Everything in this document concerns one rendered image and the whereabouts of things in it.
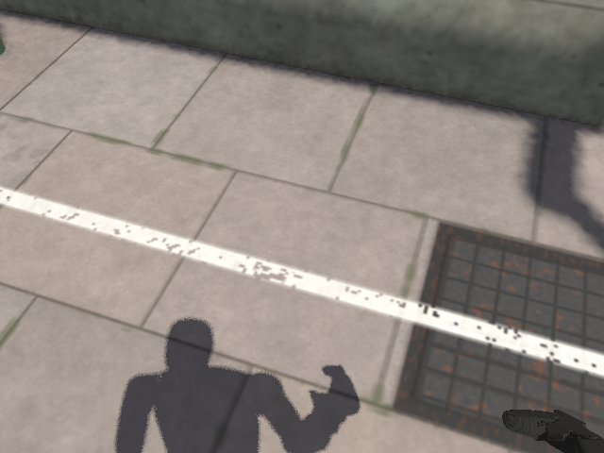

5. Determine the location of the right robot hand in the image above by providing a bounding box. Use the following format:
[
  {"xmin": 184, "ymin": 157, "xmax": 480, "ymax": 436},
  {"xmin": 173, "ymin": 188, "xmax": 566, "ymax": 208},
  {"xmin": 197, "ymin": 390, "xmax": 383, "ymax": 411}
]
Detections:
[{"xmin": 502, "ymin": 410, "xmax": 604, "ymax": 453}]

